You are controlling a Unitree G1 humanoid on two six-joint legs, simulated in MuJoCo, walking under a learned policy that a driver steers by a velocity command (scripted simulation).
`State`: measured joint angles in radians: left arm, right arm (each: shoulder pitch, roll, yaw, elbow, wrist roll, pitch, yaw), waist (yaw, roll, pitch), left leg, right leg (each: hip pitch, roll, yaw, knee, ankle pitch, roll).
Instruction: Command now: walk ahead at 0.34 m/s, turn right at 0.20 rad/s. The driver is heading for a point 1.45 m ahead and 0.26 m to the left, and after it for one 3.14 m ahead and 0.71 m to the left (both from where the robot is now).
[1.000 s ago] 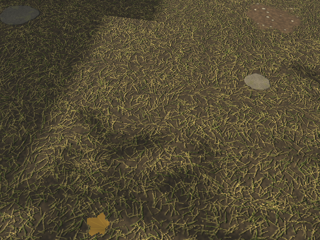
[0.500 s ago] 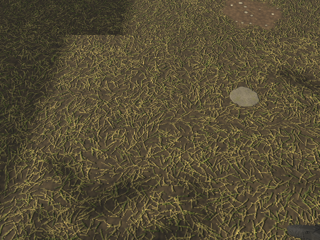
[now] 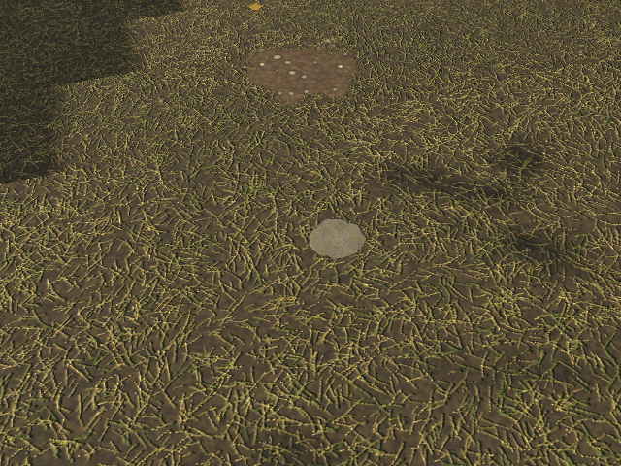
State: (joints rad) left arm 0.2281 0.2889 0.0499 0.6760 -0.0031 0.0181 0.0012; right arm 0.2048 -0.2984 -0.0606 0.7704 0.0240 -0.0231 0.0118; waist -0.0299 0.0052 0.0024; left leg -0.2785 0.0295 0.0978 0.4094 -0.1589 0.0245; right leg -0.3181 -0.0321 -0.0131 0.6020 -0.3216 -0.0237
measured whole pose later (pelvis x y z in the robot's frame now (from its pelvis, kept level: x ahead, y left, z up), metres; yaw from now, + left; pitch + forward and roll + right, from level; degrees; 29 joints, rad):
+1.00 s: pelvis +0.50 -0.01 -0.02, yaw -1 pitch +2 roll +2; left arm 0.06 0.26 0.03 0.67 -0.01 -0.09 -0.04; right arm 0.37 -0.31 -0.06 0.90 0.02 -0.04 0.00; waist -0.07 -0.01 0.02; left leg 0.05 -0.01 0.03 0.38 -0.44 0.00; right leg -0.50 -0.03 -0.02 0.51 -0.04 -0.04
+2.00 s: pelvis +1.05 +0.01 +0.00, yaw +3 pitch +2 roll +2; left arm 0.02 0.25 0.04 0.76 -0.01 -0.09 -0.02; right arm 0.39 -0.26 -0.06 0.93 0.02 -0.05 -0.01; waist -0.09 -0.04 0.02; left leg 0.01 -0.06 -0.02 0.28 -0.32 0.04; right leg -0.58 -0.07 0.05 0.52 0.05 0.01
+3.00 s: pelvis +1.48 +0.14 +0.00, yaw +34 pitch +1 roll +0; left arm 0.13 0.30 0.09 0.80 0.00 -0.03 -0.02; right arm 0.28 -0.25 -0.05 0.72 0.00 -0.03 -0.04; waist 0.00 -0.07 -0.01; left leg -0.21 -0.12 -0.11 0.51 -0.31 0.09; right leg -0.64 -0.06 0.11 0.96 -0.07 0.04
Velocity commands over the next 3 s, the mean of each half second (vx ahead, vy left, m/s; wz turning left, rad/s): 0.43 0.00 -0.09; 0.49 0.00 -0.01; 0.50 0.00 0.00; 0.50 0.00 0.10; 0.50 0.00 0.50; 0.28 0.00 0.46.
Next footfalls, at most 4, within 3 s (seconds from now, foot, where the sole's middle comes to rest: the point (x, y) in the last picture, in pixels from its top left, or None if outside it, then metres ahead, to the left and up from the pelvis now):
0.02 right None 0.04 -0.12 -0.78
0.46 left None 0.37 0.13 -0.78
1.00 right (376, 390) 0.67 -0.12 -0.78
1.54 left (274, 285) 0.97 0.12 -0.78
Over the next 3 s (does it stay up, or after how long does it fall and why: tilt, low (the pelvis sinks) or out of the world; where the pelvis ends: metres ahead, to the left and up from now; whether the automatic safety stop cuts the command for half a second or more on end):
stays up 1.48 0.14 0.00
